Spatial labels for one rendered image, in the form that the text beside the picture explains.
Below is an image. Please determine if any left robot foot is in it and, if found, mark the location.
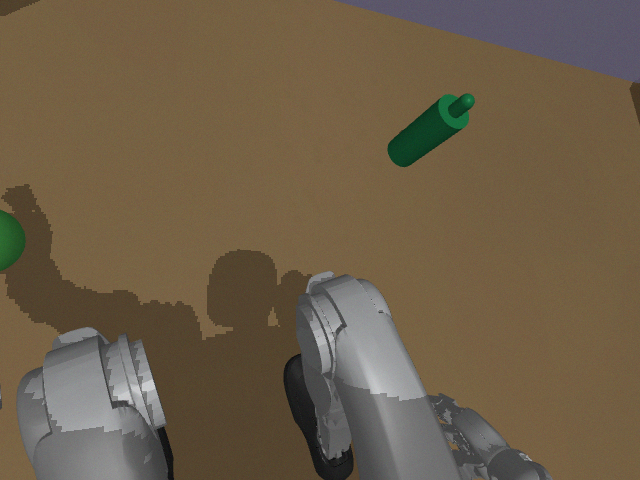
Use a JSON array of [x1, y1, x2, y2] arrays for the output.
[[157, 426, 174, 480]]

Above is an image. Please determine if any right robot foot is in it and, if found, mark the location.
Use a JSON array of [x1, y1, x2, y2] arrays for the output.
[[283, 354, 354, 480]]

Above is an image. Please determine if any right robot arm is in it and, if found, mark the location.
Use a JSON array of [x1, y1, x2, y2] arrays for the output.
[[487, 449, 553, 480]]

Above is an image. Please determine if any right robot hand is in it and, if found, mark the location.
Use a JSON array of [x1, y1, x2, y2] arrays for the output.
[[428, 393, 512, 480]]

